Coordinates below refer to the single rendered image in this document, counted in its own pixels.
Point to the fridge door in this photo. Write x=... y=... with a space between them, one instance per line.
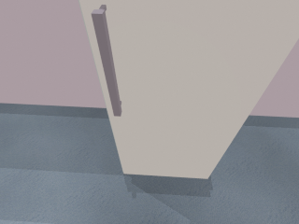
x=189 y=72

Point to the handle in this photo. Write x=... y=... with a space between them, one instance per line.
x=102 y=36

